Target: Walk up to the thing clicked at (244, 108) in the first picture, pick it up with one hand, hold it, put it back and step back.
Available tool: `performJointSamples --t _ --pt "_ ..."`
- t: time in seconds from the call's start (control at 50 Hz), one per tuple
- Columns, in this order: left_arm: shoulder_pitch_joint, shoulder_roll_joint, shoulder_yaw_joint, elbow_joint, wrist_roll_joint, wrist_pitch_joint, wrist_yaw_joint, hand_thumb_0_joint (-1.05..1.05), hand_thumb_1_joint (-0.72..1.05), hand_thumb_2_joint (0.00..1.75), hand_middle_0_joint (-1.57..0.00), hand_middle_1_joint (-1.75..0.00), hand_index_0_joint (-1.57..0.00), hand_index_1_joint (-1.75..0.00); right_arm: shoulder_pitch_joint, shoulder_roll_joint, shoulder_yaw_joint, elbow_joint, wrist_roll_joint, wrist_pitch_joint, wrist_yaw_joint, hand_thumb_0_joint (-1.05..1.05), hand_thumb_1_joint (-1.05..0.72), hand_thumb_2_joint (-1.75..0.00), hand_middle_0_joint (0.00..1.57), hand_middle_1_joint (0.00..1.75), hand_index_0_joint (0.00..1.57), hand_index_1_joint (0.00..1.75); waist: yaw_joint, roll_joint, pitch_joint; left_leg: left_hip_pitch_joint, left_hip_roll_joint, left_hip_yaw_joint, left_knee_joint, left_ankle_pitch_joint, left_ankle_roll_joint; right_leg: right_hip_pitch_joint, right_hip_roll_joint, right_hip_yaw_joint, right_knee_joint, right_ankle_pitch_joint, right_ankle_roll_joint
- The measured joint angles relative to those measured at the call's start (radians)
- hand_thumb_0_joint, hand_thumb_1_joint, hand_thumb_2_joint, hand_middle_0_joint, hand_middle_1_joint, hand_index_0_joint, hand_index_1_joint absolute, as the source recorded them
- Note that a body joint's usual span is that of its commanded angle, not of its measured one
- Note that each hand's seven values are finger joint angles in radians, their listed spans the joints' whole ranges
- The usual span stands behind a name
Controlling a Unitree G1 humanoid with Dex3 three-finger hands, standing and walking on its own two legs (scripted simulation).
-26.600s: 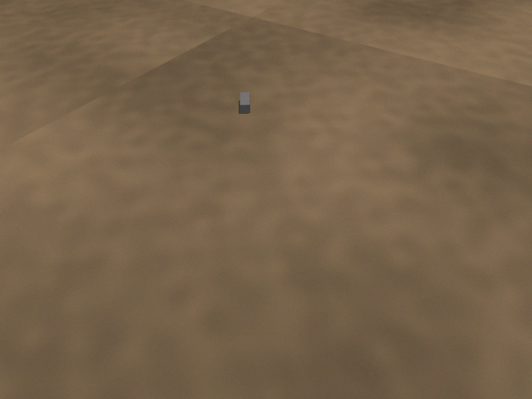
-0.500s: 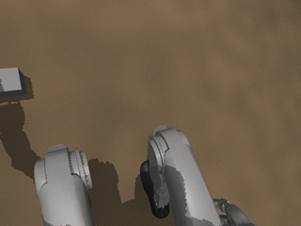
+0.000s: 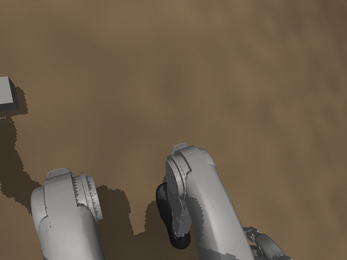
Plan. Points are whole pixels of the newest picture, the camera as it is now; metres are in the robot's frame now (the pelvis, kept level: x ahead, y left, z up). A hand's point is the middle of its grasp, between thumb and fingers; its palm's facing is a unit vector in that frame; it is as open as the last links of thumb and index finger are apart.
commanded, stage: rise first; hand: left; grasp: from above
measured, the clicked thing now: out of the picture +0.50 +0.37 -0.29
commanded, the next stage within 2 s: none
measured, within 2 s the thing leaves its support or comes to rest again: neither
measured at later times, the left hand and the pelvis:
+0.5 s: hand out of the picture +0.44 +0.40 -0.18, palm faces -0.44 -0.11 -0.89, open 14.2 cm; pelvis +0.00 +0.00 +0.00, yaw +0 degrees
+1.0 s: hand out of the picture +0.45 +0.40 -0.16, palm faces -0.44 -0.10 -0.89, open 14.2 cm; pelvis +0.00 +0.00 +0.00, yaw +0 degrees
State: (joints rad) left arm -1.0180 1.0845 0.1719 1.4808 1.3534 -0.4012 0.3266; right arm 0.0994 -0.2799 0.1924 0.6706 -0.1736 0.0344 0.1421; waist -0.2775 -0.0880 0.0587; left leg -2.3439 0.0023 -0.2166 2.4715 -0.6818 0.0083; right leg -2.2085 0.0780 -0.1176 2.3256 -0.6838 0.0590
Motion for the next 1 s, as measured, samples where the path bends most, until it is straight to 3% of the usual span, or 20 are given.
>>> performJointSamples --t 0.38,0.76,1.0 --pt "0.005 0.013 0.006 0.006 -0.004 0.011 0.016 0.0 -0.55 1.03 -0.08 -1.02 -0.07 -1.02 0.015 -0.005 0.014 0.001 0.002 -0.021 -0.001 0.0 -0.91 -0.9 0.2 0.3 0.2 0.3 -0.012 0.005 -0.001 -0.003 0.002 -0.008 0.004 -0.003 -0.002 -0.004 0.002 -0.006 0.0 0.002 0.009" --pt "0.005 0.006 -0.006 -0.049 -0.027 0.017 -0.037 0.0 -0.56 1.04 -0.09 -1.02 -0.07 -1.02 0.012 -0.01 0.008 -0.019 0.007 -0.013 -0.001 0.0 -0.91 -0.9 0.2 0.3 0.2 0.3 0.0 0.006 0.003 0.003 -0.003 -0.004 -0.01 0.004 0.0 0.007 -0.005 -0.006 -0.014 0.004 0.003" --pt "-0.006 0.0 -0.023 -0.036 -0.017 0.008 -0.041 0.0 -0.57 1.05 -0.09 -1.01 -0.07 -1.02 0.018 -0.011 0.013 -0.023 0.01 -0.003 -0.003 0.0 -0.91 -0.9 0.2 0.3 0.2 0.3 -0.005 0.012 -0.007 0.004 -0.002 -0.001 -0.014 0.011 0.003 0.008 -0.005 -0.004 -0.018 0.012 0.002"
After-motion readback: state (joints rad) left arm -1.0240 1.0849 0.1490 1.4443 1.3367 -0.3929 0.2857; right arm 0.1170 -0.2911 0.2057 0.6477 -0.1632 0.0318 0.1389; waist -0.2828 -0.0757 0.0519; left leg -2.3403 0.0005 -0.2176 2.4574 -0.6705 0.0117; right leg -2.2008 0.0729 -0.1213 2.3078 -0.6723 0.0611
